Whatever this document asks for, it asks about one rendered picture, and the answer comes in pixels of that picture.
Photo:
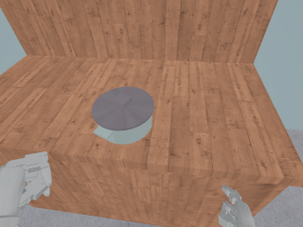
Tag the table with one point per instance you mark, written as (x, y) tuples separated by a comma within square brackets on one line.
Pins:
[(213, 121)]

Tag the robot left hand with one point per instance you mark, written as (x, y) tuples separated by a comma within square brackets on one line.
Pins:
[(33, 169)]

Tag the pot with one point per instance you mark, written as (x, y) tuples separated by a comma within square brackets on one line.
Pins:
[(125, 137)]

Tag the lid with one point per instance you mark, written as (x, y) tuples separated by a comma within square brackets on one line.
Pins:
[(114, 118)]

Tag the knob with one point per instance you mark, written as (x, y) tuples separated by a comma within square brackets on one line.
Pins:
[(122, 101)]

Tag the robot right hand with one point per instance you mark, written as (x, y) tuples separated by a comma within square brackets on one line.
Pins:
[(240, 214)]

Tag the robot left forearm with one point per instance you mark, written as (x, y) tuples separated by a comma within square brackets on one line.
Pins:
[(10, 221)]

